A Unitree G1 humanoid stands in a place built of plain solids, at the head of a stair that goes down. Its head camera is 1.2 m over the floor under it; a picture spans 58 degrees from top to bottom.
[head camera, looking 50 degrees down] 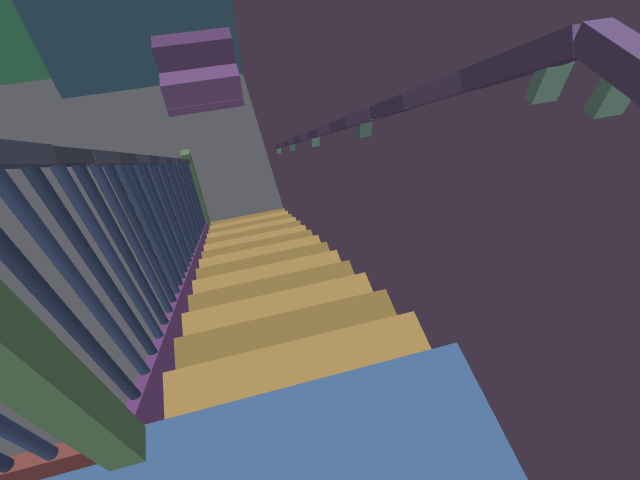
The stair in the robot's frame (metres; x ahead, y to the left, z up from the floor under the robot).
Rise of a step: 0.18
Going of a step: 0.23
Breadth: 0.90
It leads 15 degrees to the left of straight ahead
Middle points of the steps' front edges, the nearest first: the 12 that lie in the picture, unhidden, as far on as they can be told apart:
0.48 0.02 0.00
0.70 0.09 -0.18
0.92 0.15 -0.37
1.14 0.21 -0.55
1.36 0.27 -0.74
1.58 0.33 -0.92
1.81 0.39 -1.11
2.03 0.45 -1.29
2.25 0.51 -1.48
2.47 0.57 -1.66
2.69 0.63 -1.85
2.91 0.69 -2.03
